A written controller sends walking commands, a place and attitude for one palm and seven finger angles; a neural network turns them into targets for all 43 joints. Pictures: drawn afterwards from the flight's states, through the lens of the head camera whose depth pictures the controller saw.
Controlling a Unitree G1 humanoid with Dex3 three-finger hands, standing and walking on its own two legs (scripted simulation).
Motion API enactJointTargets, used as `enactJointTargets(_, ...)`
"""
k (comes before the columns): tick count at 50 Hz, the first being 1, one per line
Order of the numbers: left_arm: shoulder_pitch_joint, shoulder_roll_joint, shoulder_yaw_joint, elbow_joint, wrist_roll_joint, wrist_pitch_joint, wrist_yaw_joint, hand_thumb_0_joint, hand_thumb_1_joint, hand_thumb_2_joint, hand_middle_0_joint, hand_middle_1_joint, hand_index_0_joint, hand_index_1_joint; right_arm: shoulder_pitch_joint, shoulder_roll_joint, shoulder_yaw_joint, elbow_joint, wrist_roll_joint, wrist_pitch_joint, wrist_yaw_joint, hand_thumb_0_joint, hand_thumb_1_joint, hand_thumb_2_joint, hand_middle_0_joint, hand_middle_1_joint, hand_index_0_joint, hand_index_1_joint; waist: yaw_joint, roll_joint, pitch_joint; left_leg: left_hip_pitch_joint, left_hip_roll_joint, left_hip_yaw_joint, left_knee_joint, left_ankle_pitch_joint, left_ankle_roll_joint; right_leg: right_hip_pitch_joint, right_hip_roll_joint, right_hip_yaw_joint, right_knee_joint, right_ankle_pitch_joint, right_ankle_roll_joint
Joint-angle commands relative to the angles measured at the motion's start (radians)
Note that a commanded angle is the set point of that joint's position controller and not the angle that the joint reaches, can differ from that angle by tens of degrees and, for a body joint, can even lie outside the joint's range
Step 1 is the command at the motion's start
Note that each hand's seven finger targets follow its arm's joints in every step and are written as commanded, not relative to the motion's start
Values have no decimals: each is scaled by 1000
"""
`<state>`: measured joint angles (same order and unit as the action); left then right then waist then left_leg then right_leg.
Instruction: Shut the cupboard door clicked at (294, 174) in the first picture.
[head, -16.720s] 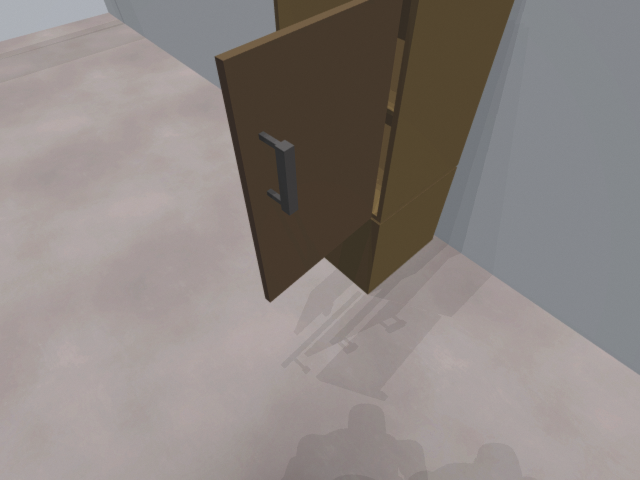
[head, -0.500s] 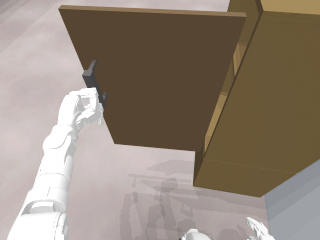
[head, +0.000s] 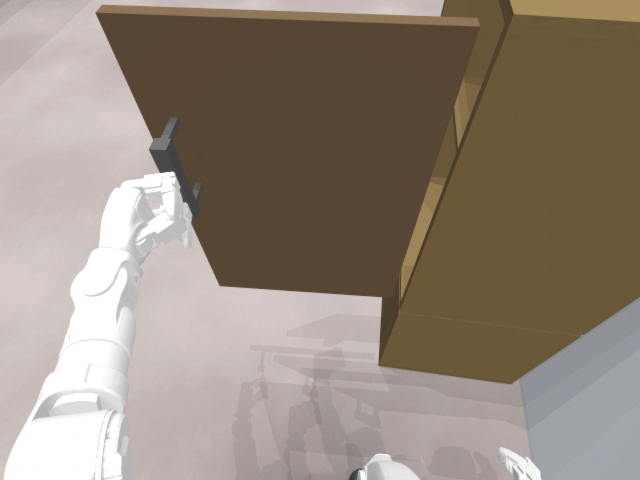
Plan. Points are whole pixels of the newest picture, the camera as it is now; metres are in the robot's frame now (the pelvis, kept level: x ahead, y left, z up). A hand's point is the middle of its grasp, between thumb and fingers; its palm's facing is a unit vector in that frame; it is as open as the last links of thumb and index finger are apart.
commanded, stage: push the door shut along its arc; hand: left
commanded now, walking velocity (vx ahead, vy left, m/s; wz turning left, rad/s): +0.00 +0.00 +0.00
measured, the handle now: (182, 171) +0.50 +0.20 +0.08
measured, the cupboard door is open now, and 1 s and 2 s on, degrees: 94 78 63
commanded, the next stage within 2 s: pull the fist back off the door in 1.76 s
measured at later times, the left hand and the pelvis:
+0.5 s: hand (201, 187) +0.46 +0.16 +0.09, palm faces -0.22 -0.98 -0.03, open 3.1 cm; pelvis -0.01 +0.01 -0.01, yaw +1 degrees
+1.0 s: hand (241, 157) +0.52 +0.12 +0.09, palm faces -0.34 -0.94 -0.03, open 3.1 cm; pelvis +0.00 +0.01 -0.02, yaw +0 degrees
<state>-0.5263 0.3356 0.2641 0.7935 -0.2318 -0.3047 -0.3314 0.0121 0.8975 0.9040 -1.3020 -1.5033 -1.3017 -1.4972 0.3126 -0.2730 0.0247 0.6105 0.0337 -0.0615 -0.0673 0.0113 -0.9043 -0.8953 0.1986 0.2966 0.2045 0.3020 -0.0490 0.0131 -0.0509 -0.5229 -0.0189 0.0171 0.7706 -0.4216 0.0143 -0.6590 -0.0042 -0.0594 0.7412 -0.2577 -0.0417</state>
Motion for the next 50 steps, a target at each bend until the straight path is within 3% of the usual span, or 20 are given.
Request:
enactJointTargets(1,-438,207,23,-203,-16,-66,-14,0,900,900,-1300,-1500,-1300,-1500,34,-137,-47,-99,7,-42,-11,0,-900,-900,200,300,200,300,-21,-6,-339,-63,5,-13,-119,194,7,382,-19,79,-59,195,19)
enactJointTargets(2,-456,235,45,-181,-15,-66,-16,0,900,900,-1300,-1500,-1300,-1500,39,-143,-47,-96,5,-40,-12,0,-900,-900,200,300,200,300,-21,-33,-344,-74,5,-16,-116,187,7,387,-20,82,-58,187,20)
enactJointTargets(4,-500,267,58,-146,-11,-67,-26,0,900,900,-1300,-1500,-1300,-1500,40,-148,-43,-91,4,-35,-17,0,-900,-900,200,300,200,300,-26,-10,-338,-84,3,-16,-109,172,9,377,-22,88,-56,169,18)
enactJointTargets(6,-558,232,14,-117,-6,-70,-39,0,900,900,-1300,-1500,-1300,-1500,38,-142,-37,-89,7,-35,-17,0,-900,-900,200,300,200,300,-39,12,-328,-79,3,-24,-112,162,7,342,-20,77,-50,154,16)
enactJointTargets(10,-630,239,5,-67,-7,-81,-64,0,900,900,-1300,-1500,-1300,-1500,58,-149,-39,-80,4,-36,-16,0,-900,-900,200,300,200,300,-50,29,-385,-56,3,-33,-89,205,5,323,-15,71,-25,196,13)
enactJointTargets(13,-712,230,-20,-30,-4,-81,-78,0,900,900,-1300,-1500,-1300,-1500,73,-157,-38,-63,5,-37,-14,0,-900,-900,200,300,200,300,-74,34,-375,-55,7,-45,-78,208,2,273,-12,62,-16,187,11)
enactJointTargets(15,-723,254,1,25,-3,-73,-79,0,900,900,-1300,-1500,-1300,-1500,90,-166,-39,-55,2,-33,-15,0,-900,-900,200,300,200,300,-84,-13,-380,-75,9,-51,-70,203,6,265,-9,60,-12,181,14)
enactJointTargets(17,-784,231,-33,27,5,-74,-86,0,900,900,-1300,-1500,-1300,-1500,96,-166,-38,-52,2,-34,-13,0,-900,-900,200,300,200,300,-99,14,-390,-77,7,-53,-68,189,5,242,-10,58,-7,165,14)
enactJointTargets(19,-801,257,-19,62,15,-73,-86,0,900,900,-1300,-1500,-1300,-1500,114,-173,-39,-43,-1,-31,-12,0,-900,-900,200,300,200,300,-102,50,-392,-67,8,-57,-56,204,4,212,-6,54,1,163,9)
enactJointTargets(26,-884,256,-29,100,24,-68,-105,0,900,900,-1300,-1500,-1300,-1500,157,-184,-45,-26,-9,-23,-3,0,-900,-900,200,300,200,300,-126,37,-463,-49,12,-70,-31,248,4,178,1,48,15,180,11)
enactJointTargets(28,-895,266,-22,104,30,-64,-106,0,900,900,-1300,-1500,-1300,-1500,170,-186,-47,-23,-11,-20,0,0,-900,-900,200,300,200,300,-126,58,-465,-46,14,-68,-29,257,3,169,3,46,16,184,10)
enactJointTargets(30,-895,324,25,117,32,-63,-104,0,900,900,-1300,-1500,-1300,-1500,183,-191,-49,-20,-14,-13,0,0,-900,-900,200,300,200,300,-118,43,-482,-51,15,-68,-24,284,3,187,5,46,21,207,10)
enactJointTargets(35,-903,349,38,131,45,-60,-107,0,900,900,-1300,-1500,-1300,-1500,195,-191,-46,-26,-18,2,3,0,-900,-900,200,300,200,300,-117,61,-481,-74,14,-59,-20,290,4,198,9,49,24,224,9)
enactJointTargets(36,-902,347,38,160,47,-53,-107,0,900,900,-1300,-1500,-1300,-1500,202,-192,-45,-27,-17,6,3,0,-900,-900,200,300,200,300,-126,23,-459,-94,16,-61,-20,275,7,196,10,47,23,215,11)
enactJointTargets(38,-938,353,35,169,52,-44,-107,0,900,900,-1300,-1500,-1300,-1500,205,-193,-45,-26,-17,9,3,0,-900,-900,200,300,200,300,-139,27,-435,-125,13,-48,-18,238,13,197,9,57,12,203,14)
enactJointTargets(41,-979,375,36,178,68,-48,-112,0,900,900,-1300,-1500,-1300,-1500,215,-196,-45,-22,-20,12,0,0,-900,-900,200,300,200,300,-146,62,-465,-108,13,-55,-7,252,11,178,10,55,25,206,12)
enactJointTargets(44,-1022,333,-2,190,60,-44,-127,0,900,900,-1300,-1500,-1300,-1500,224,-196,-43,-21,-21,10,-3,0,-900,-900,200,300,200,300,-171,68,-467,-97,10,-55,9,264,15,149,14,50,30,211,11)
enactJointTargets(46,-1061,363,9,224,69,-31,-131,0,900,900,-1300,-1500,-1300,-1500,230,-204,-44,-5,-23,12,-5,0,-900,-900,200,300,200,300,-184,55,-464,-108,16,-64,20,242,15,120,14,53,31,185,13)
enactJointTargets(47,-1094,342,-14,220,70,-28,-134,0,900,900,-1300,-1500,-1300,-1500,232,-201,-42,-4,-24,11,-5,0,-900,-900,200,300,200,300,-195,66,-466,-110,14,-64,23,240,16,113,13,54,31,183,14)
enactJointTargets(50,-1123,381,18,219,71,-22,-138,0,900,900,-1300,-1500,-1300,-1500,242,-205,-43,0,-30,9,-7,0,-900,-900,200,300,200,300,-193,86,-537,-92,13,-63,45,288,15,124,15,54,48,226,13)
